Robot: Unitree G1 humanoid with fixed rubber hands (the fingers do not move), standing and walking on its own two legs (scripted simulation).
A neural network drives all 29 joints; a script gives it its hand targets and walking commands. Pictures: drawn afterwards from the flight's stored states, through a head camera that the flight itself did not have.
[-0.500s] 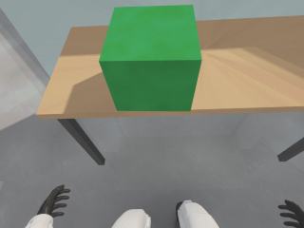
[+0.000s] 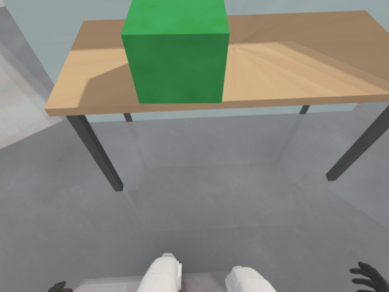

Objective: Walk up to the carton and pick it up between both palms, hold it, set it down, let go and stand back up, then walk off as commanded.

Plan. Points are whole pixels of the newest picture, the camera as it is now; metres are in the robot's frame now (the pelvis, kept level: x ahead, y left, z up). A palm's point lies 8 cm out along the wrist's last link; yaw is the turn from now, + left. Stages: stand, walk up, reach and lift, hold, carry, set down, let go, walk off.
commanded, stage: walk off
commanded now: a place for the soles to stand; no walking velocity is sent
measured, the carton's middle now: (179, 46) +0.76 +0.07 +0.05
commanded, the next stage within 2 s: stand in 1.88 s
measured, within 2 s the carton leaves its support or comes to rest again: neither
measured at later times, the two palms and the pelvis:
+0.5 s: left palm out of the picture -0.02 +0.33 -0.05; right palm out of the picture -0.06 -0.31 -0.06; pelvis -0.12 +0.01 +0.03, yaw +2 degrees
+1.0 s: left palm out of the picture -0.01 +0.34 -0.06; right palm out of the picture -0.03 -0.31 -0.04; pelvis -0.10 +0.02 +0.03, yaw +2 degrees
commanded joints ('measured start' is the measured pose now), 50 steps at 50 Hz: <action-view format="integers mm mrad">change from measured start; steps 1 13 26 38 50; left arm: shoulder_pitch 174 -132 -32 -161 22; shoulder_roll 198 235 147 124 130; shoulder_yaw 148 150 134 109 107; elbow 9 -6 25 8 45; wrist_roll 103 121 80 90 71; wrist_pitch -32 -31 -115 -101 -151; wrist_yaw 1 14 2 -15 -9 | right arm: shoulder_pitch -93 263 40 272 63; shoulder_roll -205 -184 -186 -265 -176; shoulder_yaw -61 -64 -47 -62 -15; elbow -94 97 30 140 48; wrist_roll -54 -30 -57 -54 -32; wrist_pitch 18 5 -68 -102 -100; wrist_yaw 3 35 38 30 28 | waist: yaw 79 -55 5 -134 24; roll -17 -264 94 132 51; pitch -101 -116 -103 -72 -205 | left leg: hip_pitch -198 283 71 359 218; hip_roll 7 -91 64 166 59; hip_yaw -112 39 -256 -506 -166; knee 46 45 -323 -472 -175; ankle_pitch -514 -474 -441 -658 137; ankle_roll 45 -26 109 103 80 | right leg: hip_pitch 149 -57 270 -248 276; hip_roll -87 -220 4 42 10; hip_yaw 158 177 -73 -22 -66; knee -331 -583 -400 -122 -467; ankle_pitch -135 -275 136 -110 262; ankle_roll -85 -103 -1 -15 -49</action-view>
